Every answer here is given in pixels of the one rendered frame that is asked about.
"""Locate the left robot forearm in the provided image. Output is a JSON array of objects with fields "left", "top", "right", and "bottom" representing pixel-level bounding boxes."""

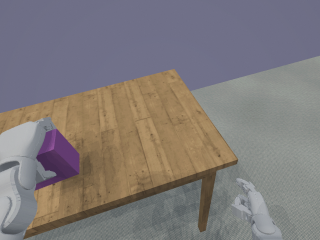
[{"left": 0, "top": 156, "right": 38, "bottom": 240}]

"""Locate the robot left hand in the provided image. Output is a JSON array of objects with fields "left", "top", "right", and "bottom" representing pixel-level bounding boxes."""
[{"left": 0, "top": 117, "right": 57, "bottom": 184}]

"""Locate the right robot forearm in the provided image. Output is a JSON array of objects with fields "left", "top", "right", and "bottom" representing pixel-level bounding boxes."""
[{"left": 251, "top": 214, "right": 283, "bottom": 240}]

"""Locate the table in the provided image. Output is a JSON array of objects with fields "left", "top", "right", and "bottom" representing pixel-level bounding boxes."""
[{"left": 0, "top": 69, "right": 238, "bottom": 240}]

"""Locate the sponge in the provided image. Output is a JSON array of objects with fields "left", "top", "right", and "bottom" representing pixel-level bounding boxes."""
[{"left": 35, "top": 128, "right": 80, "bottom": 191}]

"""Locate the robot right hand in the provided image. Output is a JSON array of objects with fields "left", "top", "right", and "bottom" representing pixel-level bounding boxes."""
[{"left": 231, "top": 178, "right": 270, "bottom": 223}]

